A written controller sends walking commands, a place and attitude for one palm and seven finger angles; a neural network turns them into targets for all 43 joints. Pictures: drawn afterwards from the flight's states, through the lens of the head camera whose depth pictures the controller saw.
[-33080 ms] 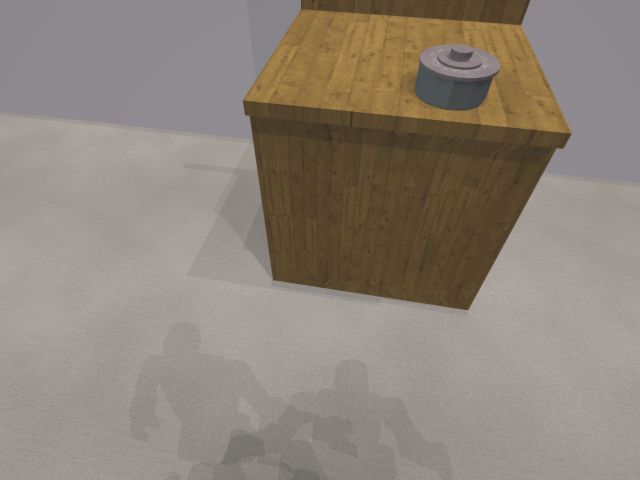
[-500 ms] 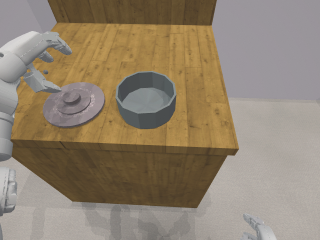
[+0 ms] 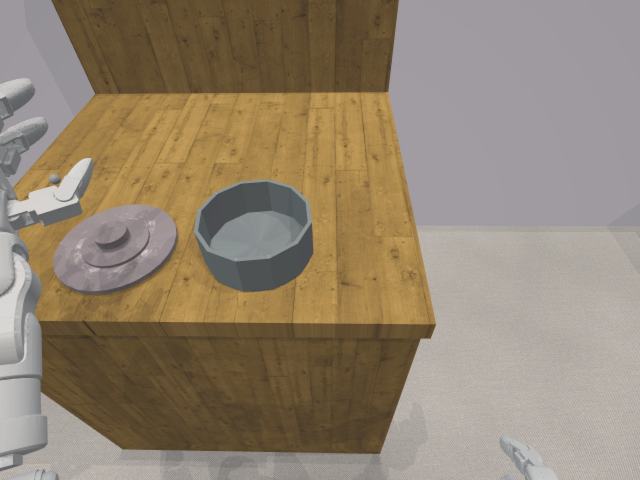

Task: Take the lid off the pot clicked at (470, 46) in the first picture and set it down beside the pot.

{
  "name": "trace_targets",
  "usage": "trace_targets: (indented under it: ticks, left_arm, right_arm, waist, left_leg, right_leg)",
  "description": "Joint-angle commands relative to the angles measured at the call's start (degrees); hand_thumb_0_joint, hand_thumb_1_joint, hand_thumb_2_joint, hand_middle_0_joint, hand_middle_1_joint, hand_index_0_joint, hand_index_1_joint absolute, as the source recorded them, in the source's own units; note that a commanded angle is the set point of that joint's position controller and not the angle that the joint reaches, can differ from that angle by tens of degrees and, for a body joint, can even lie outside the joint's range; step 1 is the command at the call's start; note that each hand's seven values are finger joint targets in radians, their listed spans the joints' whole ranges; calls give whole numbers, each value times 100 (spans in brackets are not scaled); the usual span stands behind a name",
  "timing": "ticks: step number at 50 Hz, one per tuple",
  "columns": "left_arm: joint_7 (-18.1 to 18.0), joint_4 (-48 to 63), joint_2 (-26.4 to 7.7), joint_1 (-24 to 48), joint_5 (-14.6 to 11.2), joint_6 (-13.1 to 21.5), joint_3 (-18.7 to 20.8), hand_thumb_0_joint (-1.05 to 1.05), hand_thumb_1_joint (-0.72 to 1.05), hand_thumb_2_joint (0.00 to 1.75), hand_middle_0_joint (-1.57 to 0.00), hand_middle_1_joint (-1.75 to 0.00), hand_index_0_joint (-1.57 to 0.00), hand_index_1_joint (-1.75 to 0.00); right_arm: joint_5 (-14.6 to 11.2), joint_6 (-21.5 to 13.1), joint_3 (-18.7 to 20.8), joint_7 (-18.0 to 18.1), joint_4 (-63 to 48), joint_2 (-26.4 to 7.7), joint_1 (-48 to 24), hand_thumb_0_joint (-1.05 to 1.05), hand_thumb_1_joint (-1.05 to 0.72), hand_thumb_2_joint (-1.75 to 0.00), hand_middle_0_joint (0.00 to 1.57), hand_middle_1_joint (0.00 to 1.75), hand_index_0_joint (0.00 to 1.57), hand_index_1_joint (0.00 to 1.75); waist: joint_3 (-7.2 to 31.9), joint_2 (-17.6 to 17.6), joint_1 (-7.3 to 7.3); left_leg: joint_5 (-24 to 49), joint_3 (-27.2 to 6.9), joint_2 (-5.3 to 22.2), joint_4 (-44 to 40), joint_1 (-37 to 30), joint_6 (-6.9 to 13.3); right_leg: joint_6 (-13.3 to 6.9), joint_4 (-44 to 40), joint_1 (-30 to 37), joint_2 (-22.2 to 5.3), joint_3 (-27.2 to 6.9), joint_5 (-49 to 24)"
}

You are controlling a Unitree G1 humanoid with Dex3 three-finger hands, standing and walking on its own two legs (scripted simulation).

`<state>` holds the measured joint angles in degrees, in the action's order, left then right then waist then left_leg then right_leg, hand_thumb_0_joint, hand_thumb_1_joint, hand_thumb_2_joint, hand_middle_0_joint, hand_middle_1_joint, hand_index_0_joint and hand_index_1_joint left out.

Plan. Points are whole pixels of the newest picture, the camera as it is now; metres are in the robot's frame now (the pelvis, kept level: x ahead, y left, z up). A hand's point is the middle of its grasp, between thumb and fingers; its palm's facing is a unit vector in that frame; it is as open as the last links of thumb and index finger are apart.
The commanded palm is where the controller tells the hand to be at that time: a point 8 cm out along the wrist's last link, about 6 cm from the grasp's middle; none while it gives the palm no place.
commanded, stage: draw the hand back to the body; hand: left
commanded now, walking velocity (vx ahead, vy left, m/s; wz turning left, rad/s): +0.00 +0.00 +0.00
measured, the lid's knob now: (111, 234) +0.44 +0.36 +0.04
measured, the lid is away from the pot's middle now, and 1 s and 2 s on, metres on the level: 0.23 0.23 0.23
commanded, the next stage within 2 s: step back with the hand held close in 1.22 s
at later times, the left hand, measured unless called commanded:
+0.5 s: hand (48, 240) +0.26 +0.26 +0.23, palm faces +0.48 -0.84 -0.24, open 7.6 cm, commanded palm +0.20 +0.29 +0.24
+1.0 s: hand (10, 332) +0.18 +0.25 +0.22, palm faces +0.44 -0.84 -0.31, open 7.4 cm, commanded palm +0.12 +0.29 +0.23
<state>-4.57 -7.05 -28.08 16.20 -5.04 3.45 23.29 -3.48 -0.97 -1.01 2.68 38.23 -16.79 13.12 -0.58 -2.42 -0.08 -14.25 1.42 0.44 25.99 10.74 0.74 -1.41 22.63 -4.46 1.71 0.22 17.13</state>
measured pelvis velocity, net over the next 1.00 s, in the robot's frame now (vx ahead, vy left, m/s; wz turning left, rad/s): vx -0.02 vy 0.00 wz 0.01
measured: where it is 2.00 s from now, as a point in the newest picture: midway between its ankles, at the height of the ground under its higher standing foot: outside the picture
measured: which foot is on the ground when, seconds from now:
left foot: down 0.00-1.00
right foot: down 0.00-1.00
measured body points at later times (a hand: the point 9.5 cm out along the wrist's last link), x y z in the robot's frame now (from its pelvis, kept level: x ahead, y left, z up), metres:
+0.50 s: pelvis -0.01 -0.01 +0.00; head -0.02 -0.04 +0.45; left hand +0.23 +0.30 +0.24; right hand +0.19 -0.24 -0.09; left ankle +0.00 +0.11 -0.74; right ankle -0.06 -0.10 -0.74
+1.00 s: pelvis -0.02 +0.00 +0.00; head -0.05 -0.02 +0.45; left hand +0.15 +0.29 +0.24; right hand +0.18 -0.21 -0.08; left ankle +0.00 +0.11 -0.74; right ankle -0.06 -0.10 -0.74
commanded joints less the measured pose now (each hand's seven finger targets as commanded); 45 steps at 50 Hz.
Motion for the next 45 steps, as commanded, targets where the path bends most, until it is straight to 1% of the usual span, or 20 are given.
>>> trace_targets:
  ticks: [1, 4, 5, 7, 8, 10, 11, 13, 14, 16, 18, 19, 21, 24, 26, 32, 35, 37, 40, 45]
  left_arm:
    - [-71, 1346, -1595, 1420, -112, 335, 503, 0, 49, 84, -29, -50, -29, -50]
    - [-58, 1562, -1587, 1292, -159, 345, 540, 0, 56, 85, -27, -46, -27, -46]
    - [-64, 1896, -1645, 1342, -170, 393, 588, 0, 58, 86, -27, -45, -27, -45]
    - [-89, 2079, -1576, 1219, -170, 464, 598, 0, 63, 86, -26, -43, -26, -43]
    - [-97, 2018, -1519, 989, -181, 442, 629, 0, 66, 87, -25, -41, -25, -41]
    - [-79, 1856, -1375, 780, -211, 374, 565, 0, 71, 87, -24, -39, -24, -39]
    - [-71, 1957, -1300, 767, -213, 416, 514, 0, 73, 88, -24, -38, -24, -38]
    - [-64, 2355, -1286, 750, -232, 452, 508, 0, 78, 88, -23, -36, -23, -36]
    - [-69, 2220, -1208, 556, -241, 433, 498, 0, 80, 89, -22, -35, -22, -35]
    - [-75, 2566, -1152, 458, -245, 498, 496, 0, 85, 89, -21, -32, -21, -32]
    - [-82, 2601, -1158, 49, -265, 474, 627, 0, 90, 90, -20, -30, -20, -30]
    - [-72, 2504, -1126, -114, -286, 445, 659, 0, 90, 90, -20, -30, -20, -30]
    - [-50, 2717, -958, -101, -287, 482, 506, 0, 90, 90, -20, -30, -20, -30]
    - [-53, 3210, -916, -425, -293, 543, 552, 0, 90, 90, -20, -30, -20, -30]
    - [-57, 3266, -795, -636, -287, 571, 491, 0, 90, 90, -20, -30, -20, -30]
    - [-64, 3537, -689, -1354, -299, 619, 532, 0, 90, 90, -20, -30, -20, -30]
    - [-58, 3967, -666, -1591, -292, 679, 528, 0, 90, 90, -20, -30, -20, -30]
    - [-55, 3797, -540, -1876, -290, 647, 466, 0, 90, 90, -20, -30, -20, -30]
    - [-58, 4242, -553, -2157, -274, 702, 484, 0, 90, 90, -20, -30, -20, -30]
    - [-50, 4405, -421, -2686, -270, 713, 437, 0, 90, 90, -20, -30, -20, -30]
  right_arm:
    - [6, -310, 229, 68, -930, -573, -740, 0, -90, -90, 20, 30, 20, 30]
    - [8, -301, 203, 86, -950, -543, -834, 0, -90, -90, 20, 30, 20, 30]
    - [14, -329, 190, 85, -990, -530, -896, 0, -90, -90, 20, 30, 20, 30]
    - [39, -376, 182, 91, -970, -489, -937, 0, -90, -90, 20, 30, 20, 30]
    - [47, -382, 184, 89, -958, -467, -923, 0, -90, -90, 20, 30, 20, 30]
    - [41, -352, 182, 101, -953, -466, -940, 0, -90, -90, 20, 30, 20, 30]
    - [37, -367, 196, 101, -969, -448, -963, 0, -90, -90, 20, 30, 20, 30]
    - [43, -392, 171, 108, -1016, -412, -1052, 0, -90, -90, 20, 30, 20, 30]
    - [62, -396, 150, 118, -984, -396, -1062, 0, -90, -90, 20, 30, 20, 30]
    - [66, -436, 163, 106, -1010, -368, -1096, 0, -90, -90, 20, 30, 20, 30]
    - [91, -429, 158, 108, -1002, -360, -1098, 0, -90, -90, 20, 30, 20, 30]
    - [99, -413, 157, 110, -987, -354, -1105, 0, -90, -90, 20, 30, 20, 30]
    - [87, -425, 160, 105, -1012, -323, -1136, 0, -90, -90, 20, 30, 20, 30]
    - [114, -469, 159, 117, -1051, -297, -1227, 0, -90, -90, 20, 30, 20, 30]
    - [122, -499, 160, 99, -1025, -279, -1214, 0, -90, -90, 20, 30, 20, 30]
    - [158, -533, 175, 102, -1028, -265, -1238, 0, -90, -90, 20, 30, 20, 30]
    - [183, -586, 166, 107, -1069, -244, -1299, 0, -90, -90, 20, 30, 20, 30]
    - [190, -572, 173, 98, -1023, -246, -1264, 0, -90, -90, 20, 30, 20, 30]
    - [212, -629, 163, 93, -1075, -217, -1306, 0, -90, -90, 20, 30, 20, 30]
    - [234, -647, 163, 88, -1084, -192, -1311, 0, -90, -90, 20, 30, 20, 30]
  waist:
    - [1265, 25, -42]
    - [1170, 69, -91]
    - [1348, -24, -118]
    - [1327, -263, -112]
    - [1293, -222, -120]
    - [1069, 161, -127]
    - [1057, 104, -77]
    - [1110, -182, -125]
    - [994, -29, -143]
    - [1117, -96, -117]
    - [1074, -47, -197]
    - [1031, 158, -208]
    - [907, 58, -136]
    - [1059, -122, -220]
    - [927, -97, -179]
    - [722, -52, -234]
    - [829, -91, -280]
    - [575, -55, -241]
    - [670, -211, -294]
    - [406, 21, -294]
  left_leg:
    - [1989, 41, -27, -18, -1029, 274]
    - [1731, 60, -40, -63, -983, 282]
    - [1794, 45, -54, -72, -1073, 288]
    - [1853, 44, -66, -60, -1158, 274]
    - [1859, 56, -53, -56, -1168, 271]
    - [1747, 69, -39, -94, -1040, 270]
    - [1671, 84, -55, -113, -1081, 269]
    - [1595, 81, -50, -131, -1194, 267]
    - [1614, 76, -56, -130, -1150, 277]
    - [1699, 70, -52, -142, -1262, 267]
    - [1776, 66, -42, -159, -1218, 271]
    - [1755, 67, -40, -176, -1146, 266]
    - [1646, 78, -42, -202, -1182, 259]
    - [1739, 76, -33, -197, -1314, 262]
    - [1709, 58, -28, -233, -1287, 249]
    - [1547, 11, 8, -304, -1227, 241]
    - [1581, -11, 5, -314, -1262, 241]
    - [1381, -21, 23, -359, -1162, 215]
    - [1414, -45, 19, -363, -1196, 210]
    - [1153, -81, 47, -412, -1072, 199]
  right_leg:
    - [27, -153, -178, -113, 104, -2866]
    - [51, -209, -186, -126, 71, -2755]
    - [50, -195, -76, -139, 48, -2830]
    - [35, -200, -133, -126, 56, -2822]
    - [41, -210, -142, -128, 58, -2839]
    - [62, -253, -183, -116, 67, -2791]
    - [65, -291, -218, -129, 78, -2682]
    - [46, -334, -247, -125, 50, -2518]
    - [49, -340, -267, -109, 53, -2551]
    - [42, -344, -204, -122, 68, -2607]
    - [37, -326, -157, -118, 66, -2727]
    - [54, -332, -127, -114, 72, -2745]
    - [49, -407, -230, -126, 90, -2566]
    - [32, -414, -166, -118, 75, -2596]
    - [24, -440, -221, -114, 112, -2497]
    - [7, -503, -299, -102, 134, -2206]
    - [-2, -503, -209, -106, 125, -2202]
    - [0, -562, -348, -94, 148, -1944]
    - [-17, -557, -272, -102, 142, -1930]
    - [-16, -654, -392, -92, 156, -1597]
